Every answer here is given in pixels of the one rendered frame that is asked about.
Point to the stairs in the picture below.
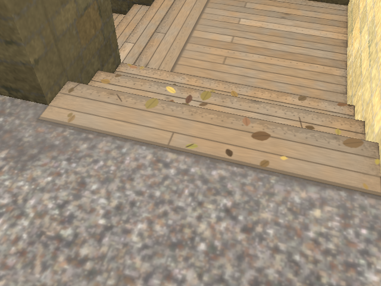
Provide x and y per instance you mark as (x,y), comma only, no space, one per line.
(280,107)
(135,29)

